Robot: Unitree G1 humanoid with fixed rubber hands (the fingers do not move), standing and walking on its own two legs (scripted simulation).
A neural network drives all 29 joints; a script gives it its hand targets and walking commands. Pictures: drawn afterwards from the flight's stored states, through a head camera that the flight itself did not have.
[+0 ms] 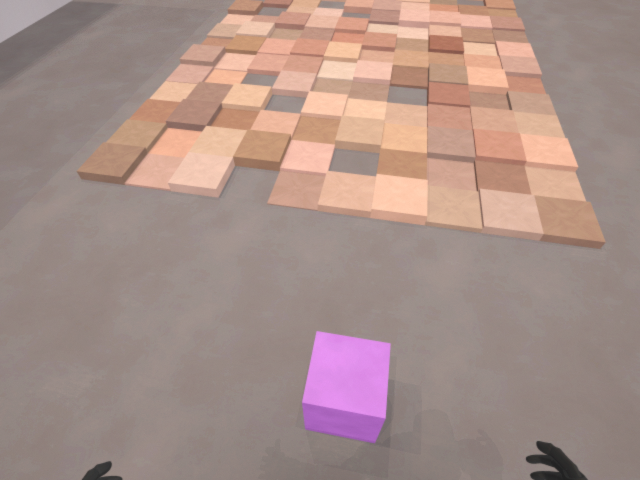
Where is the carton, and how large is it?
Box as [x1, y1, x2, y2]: [302, 331, 390, 442]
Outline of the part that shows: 317,331 302,400 305,429 374,442 385,418 390,343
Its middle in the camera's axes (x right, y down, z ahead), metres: +0.08 +0.44 +1.12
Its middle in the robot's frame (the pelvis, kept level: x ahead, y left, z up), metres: +0.45 -0.06 -0.66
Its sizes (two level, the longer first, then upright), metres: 0.210 0.200 0.250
